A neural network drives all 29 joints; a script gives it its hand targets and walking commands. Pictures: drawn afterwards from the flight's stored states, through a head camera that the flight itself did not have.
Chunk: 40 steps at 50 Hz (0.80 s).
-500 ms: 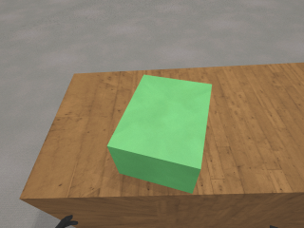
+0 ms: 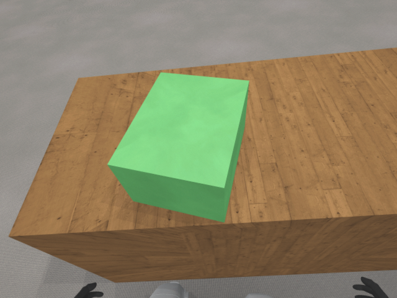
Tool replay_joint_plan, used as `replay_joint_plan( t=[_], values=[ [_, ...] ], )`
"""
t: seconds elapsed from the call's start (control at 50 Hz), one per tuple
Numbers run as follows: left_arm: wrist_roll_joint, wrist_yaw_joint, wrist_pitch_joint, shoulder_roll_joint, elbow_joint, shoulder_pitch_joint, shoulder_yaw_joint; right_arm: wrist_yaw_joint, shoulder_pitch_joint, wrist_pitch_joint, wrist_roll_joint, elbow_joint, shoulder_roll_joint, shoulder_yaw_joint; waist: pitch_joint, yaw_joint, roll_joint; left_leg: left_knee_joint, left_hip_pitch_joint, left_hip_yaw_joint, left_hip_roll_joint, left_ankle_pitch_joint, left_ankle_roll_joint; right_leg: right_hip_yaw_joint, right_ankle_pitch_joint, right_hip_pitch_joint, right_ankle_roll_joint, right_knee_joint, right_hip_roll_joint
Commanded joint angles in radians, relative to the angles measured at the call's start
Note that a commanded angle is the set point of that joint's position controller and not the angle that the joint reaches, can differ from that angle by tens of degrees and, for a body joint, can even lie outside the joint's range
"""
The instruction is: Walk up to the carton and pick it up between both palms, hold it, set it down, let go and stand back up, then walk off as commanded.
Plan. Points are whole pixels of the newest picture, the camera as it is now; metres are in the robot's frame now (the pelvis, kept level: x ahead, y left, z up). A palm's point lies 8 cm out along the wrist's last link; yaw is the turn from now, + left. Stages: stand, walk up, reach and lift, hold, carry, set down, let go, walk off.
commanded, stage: walk up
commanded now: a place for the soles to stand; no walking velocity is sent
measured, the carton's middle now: (190, 141) +0.45 +0.06 +0.02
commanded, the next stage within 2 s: reach and lift in 1.96 s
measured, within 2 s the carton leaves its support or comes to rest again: neither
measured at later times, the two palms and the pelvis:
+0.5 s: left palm out of the picture +0.04 +0.31 -0.10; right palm out of the picture +0.00 -0.30 -0.10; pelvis -0.05 +0.02 +0.01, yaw +4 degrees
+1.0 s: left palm out of the picture +0.05 +0.32 -0.09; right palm out of the picture +0.10 -0.28 -0.09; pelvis -0.02 +0.02 +0.01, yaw +4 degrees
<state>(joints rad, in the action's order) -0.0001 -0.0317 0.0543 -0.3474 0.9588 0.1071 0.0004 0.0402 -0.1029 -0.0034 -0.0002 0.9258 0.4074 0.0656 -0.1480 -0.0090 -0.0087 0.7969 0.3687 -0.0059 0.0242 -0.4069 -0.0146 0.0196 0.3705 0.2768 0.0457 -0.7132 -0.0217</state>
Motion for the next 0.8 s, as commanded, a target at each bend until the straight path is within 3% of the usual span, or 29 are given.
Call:
replay_joint_plan(
  t=[0.0,0.02,0.04,0.08,0.12,0.16,0.2,0.22,0.24,0.26,0.3,0.32,0.36,0.4,0.42,0.44,0.46,0.48,0.5,0.52,0.58,0.62,0.64,0.66,0.7,0.72,0.74,0.76,0.78],
  values=[
    [-0.037,0.031,-0.038,-0.282,-0.115,-0.079,-0.099,0.008,-0.021,-0.02,0.011,-0.059,0.166,0.026,0.0,0.017,0.141,0.315,0.093,-0.136,-0.078,-0.134,0.046,-0.245,-0.306,0.067,0.103,0.407,-0.236],
    [-0.034,0.035,-0.046,-0.257,-0.11,-0.082,-0.097,0.0,-0.072,-0.015,0.01,-0.048,0.168,0.027,0.046,0.011,0.129,0.295,0.092,-0.146,-0.065,-0.088,0.033,-0.199,-0.343,-0.034,0.088,0.368,-0.203],
    [-0.031,0.042,-0.058,-0.236,-0.105,-0.046,-0.09,-0.008,-0.092,-0.012,0.005,-0.038,0.161,0.024,0.098,0.023,0.12,0.24,0.09,-0.164,-0.054,-0.055,0.029,-0.198,-0.384,-0.148,0.038,0.349,-0.204],
    [-0.019,0.053,-0.078,-0.217,-0.078,0.049,-0.076,-0.013,-0.07,-0.008,0.005,-0.039,0.133,0.02,0.167,0.053,0.112,0.18,0.084,-0.152,-0.053,-0.065,0.021,-0.197,-0.54,-0.293,0.044,0.308,-0.222],
    [-0.021,0.057,-0.084,-0.241,-0.064,0.086,-0.086,-0.014,-0.056,-0.009,0.004,-0.044,0.152,0.016,0.215,0.07,0.108,0.107,0.097,-0.148,-0.047,-0.093,0.015,-0.224,-0.445,-0.385,0.075,0.309,-0.238],
    [-0.02,0.061,-0.087,-0.263,-0.064,0.094,-0.091,-0.013,-0.058,-0.012,-0.005,-0.036,0.154,0.014,0.177,0.066,0.099,0.067,0.09,-0.152,-0.036,-0.086,0.023,-0.233,-0.405,-0.332,0.071,0.337,-0.256],
    [-0.021,0.061,-0.09,-0.256,-0.065,0.07,-0.094,-0.017,-0.089,-0.017,-0.004,-0.025,0.145,0.016,0.136,0.047,0.113,0.046,0.072,-0.129,-0.038,-0.063,0.027,-0.219,-0.325,-0.258,0.032,0.378,-0.252],
    [-0.024,0.059,-0.092,-0.258,-0.078,0.054,-0.092,-0.018,-0.109,-0.018,-0.004,-0.016,0.147,0.018,0.141,0.034,0.114,0.057,0.042,-0.123,-0.03,-0.048,0.032,-0.218,-0.294,-0.208,0.047,0.392,-0.25],
    [-0.027,0.054,-0.091,-0.27,-0.08,0.036,-0.094,-0.022,-0.118,-0.019,-0.003,-0.011,0.152,0.017,0.145,0.03,0.133,0.044,0.011,-0.108,-0.031,-0.039,0.035,-0.201,-0.166,-0.161,0.048,0.421,-0.238],
    [-0.032,0.051,-0.091,-0.256,-0.091,0.0,-0.089,-0.026,-0.118,-0.018,-0.006,-0.011,0.147,0.02,0.127,0.022,0.144,0.047,-0.008,-0.098,-0.024,-0.031,0.028,-0.195,-0.066,-0.094,0.09,0.441,-0.24],
    [-0.036,0.044,-0.09,-0.266,-0.105,-0.043,-0.091,-0.035,-0.116,-0.015,-0.012,-0.012,0.149,0.022,0.1,0.01,0.133,-0.021,-0.065,-0.068,-0.006,-0.023,0.033,-0.207,0.187,0.0,0.102,0.478,-0.233],
    [-0.036,0.04,-0.086,-0.271,-0.103,-0.061,-0.09,-0.04,-0.131,-0.012,-0.017,-0.003,0.162,0.026,0.115,0.006,0.12,-0.054,-0.102,-0.035,0.002,-0.012,0.039,-0.192,0.25,0.035,0.097,0.471,-0.228],
    [-0.036,0.031,-0.075,-0.282,-0.107,-0.095,-0.088,-0.047,-0.164,-0.008,-0.017,0.008,0.166,0.033,0.117,-0.01,0.161,-0.129,-0.203,-0.004,-0.003,0.03,0.039,-0.173,0.33,0.136,0.089,0.445,-0.216],
    [-0.03,0.027,-0.06,-0.272,-0.099,-0.092,-0.082,-0.048,-0.22,-0.002,-0.027,0.028,0.186,0.051,0.139,-0.03,0.138,-0.184,-0.309,0.001,-0.018,0.093,0.043,-0.137,0.363,0.206,0.057,0.386,-0.185],
    [-0.028,0.028,-0.053,-0.245,-0.098,-0.104,-0.076,-0.043,-0.242,0.001,-0.038,0.034,0.164,0.048,0.135,-0.042,0.114,-0.207,-0.329,-0.05,-0.011,0.052,0.051,-0.128,0.397,0.248,0.044,0.348,-0.169],
    [-0.03,0.027,-0.047,-0.23,-0.099,-0.089,-0.073,-0.04,-0.255,0.002,-0.049,0.037,0.187,0.052,0.127,-0.042,0.024,-0.268,-0.302,-0.146,0.039,-0.056,0.073,-0.091,0.396,0.266,0.019,0.275,-0.122],
    [-0.025,0.025,-0.037,-0.196,-0.081,-0.071,-0.065,-0.034,-0.196,0.013,-0.054,0.01,0.207,0.044,0.082,-0.027,-0.104,-0.51,-0.127,-0.389,0.158,-0.353,0.122,-0.048,0.344,0.207,-0.018,0.122,-0.042],
    [-0.023,0.023,-0.032,-0.211,-0.074,-0.055,-0.072,-0.028,-0.099,0.028,-0.06,-0.04,0.257,0.048,0.057,-0.003,-0.174,-0.651,0.047,-0.578,0.259,-0.519,0.179,-0.026,0.205,0.105,-0.028,-0.076,0.036],
    [-0.023,0.021,-0.03,-0.228,-0.05,-0.027,-0.083,-0.02,-0.045,0.04,-0.058,-0.07,0.268,0.048,0.012,0.015,-0.084,-0.649,0.107,-0.565,0.262,-0.48,0.209,-0.087,0.137,0.059,-0.023,-0.143,0.013],
    [-0.015,0.018,-0.034,-0.237,-0.04,0.011,-0.089,-0.017,-0.014,0.05,-0.056,-0.07,0.252,0.038,0.011,0.038,-0.083,-0.612,0.079,-0.514,0.225,-0.355,0.203,-0.079,0.103,0.056,-0.029,-0.138,-0.003],
    [-0.017,0.013,-0.051,-0.232,-0.028,-0.003,-0.076,-0.024,-0.107,0.062,-0.048,-0.047,0.221,0.03,0.153,0.002,-0.076,-0.518,-0.219,-0.429,0.177,-0.063,0.17,-0.059,0.185,0.113,-0.021,-0.036,-0.011],
    [-0.017,0.009,-0.054,-0.233,-0.033,-0.012,-0.073,-0.029,-0.145,0.058,-0.044,-0.037,0.226,0.03,0.201,-0.015,-0.07,-0.504,-0.283,-0.414,0.184,-0.09,0.181,-0.046,0.224,0.115,-0.017,0.026,-0.005],
    [-0.013,0.011,-0.06,-0.214,-0.03,0.008,-0.072,-0.032,-0.131,0.052,-0.048,-0.041,0.231,0.033,0.192,-0.007,-0.123,-0.494,-0.25,-0.377,0.183,-0.073,0.185,-0.038,0.21,0.084,-0.016,0.077,-0.017],
    [-0.012,0.013,-0.067,-0.206,-0.026,0.04,-0.073,-0.034,-0.095,0.046,-0.041,-0.052,0.227,0.025,0.204,0.007,-0.126,-0.474,-0.222,-0.345,0.186,-0.034,0.189,-0.031,0.171,0.033,-0.012,0.156,-0.013],
    [-0.014,0.025,-0.084,-0.195,0.004,0.095,-0.071,-0.042,-0.051,0.04,-0.02,-0.062,0.191,0.009,0.239,0.043,-0.084,-0.388,-0.122,-0.239,0.15,0.114,0.139,-0.001,-0.053,-0.175,-0.009,0.33,-0.004],
    [-0.023,0.031,-0.094,-0.217,0.005,0.102,-0.079,-0.044,-0.064,0.038,-0.013,-0.055,0.17,-0.002,0.265,0.046,-0.06,-0.339,-0.055,-0.18,0.117,0.176,0.099,-0.043,-0.137,-0.273,-0.002,0.361,-0.046],
    [-0.03,0.039,-0.103,-0.255,-0.014,0.086,-0.081,-0.045,-0.049,0.04,-0.002,-0.051,0.125,-0.014,0.255,0.046,0.058,-0.246,0.0,-0.132,0.051,0.187,0.041,-0.224,-0.044,-0.27,0.033,0.451,-0.185],
    [-0.035,0.038,-0.11,-0.302,-0.024,0.03,-0.091,-0.048,-0.073,0.031,-0.006,-0.033,0.142,-0.01,0.199,0.02,0.055,-0.232,0.011,-0.069,-0.006,0.078,0.026,-0.297,0.072,-0.213,0.067,0.463,-0.263],
    [-0.032,0.034,-0.109,-0.306,-0.033,-0.009,-0.082,-0.046,-0.085,0.031,-0.015,-0.008,0.159,-0.005,0.173,-0.007,0.027,-0.257,-0.038,-0.065,-0.003,0.023,0.038,-0.282,0.087,-0.152,0.093,0.429,-0.28]
  ],
)
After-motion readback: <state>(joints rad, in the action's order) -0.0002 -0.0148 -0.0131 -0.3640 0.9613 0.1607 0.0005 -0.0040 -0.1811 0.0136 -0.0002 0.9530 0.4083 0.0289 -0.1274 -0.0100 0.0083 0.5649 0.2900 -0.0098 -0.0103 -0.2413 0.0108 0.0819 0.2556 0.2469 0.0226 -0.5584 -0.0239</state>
